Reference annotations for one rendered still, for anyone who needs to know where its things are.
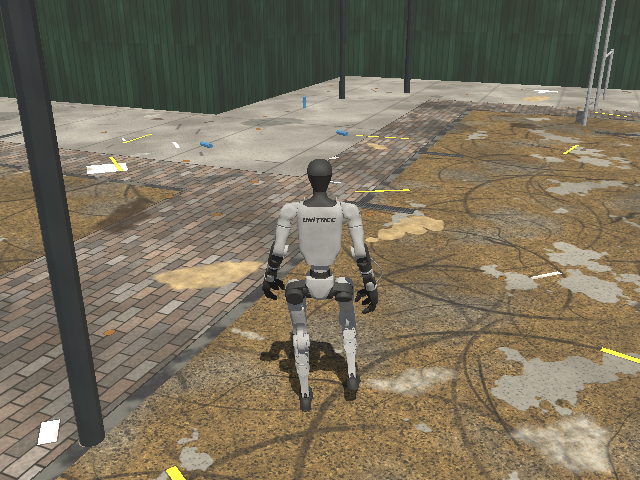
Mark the right robot hand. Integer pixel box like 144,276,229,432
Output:
355,287,378,314

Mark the left robot thigh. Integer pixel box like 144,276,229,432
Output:
285,279,310,352

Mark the left robot hand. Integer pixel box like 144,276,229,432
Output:
262,278,285,300

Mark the robot left forearm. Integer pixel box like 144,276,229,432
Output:
264,241,283,282

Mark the left robot upper arm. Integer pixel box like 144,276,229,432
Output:
272,202,299,257

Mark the right robot upper arm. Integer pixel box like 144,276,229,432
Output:
341,202,366,259

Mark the robot right forearm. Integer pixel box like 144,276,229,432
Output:
356,243,377,291

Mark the robot right shin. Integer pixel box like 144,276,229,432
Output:
342,310,357,378

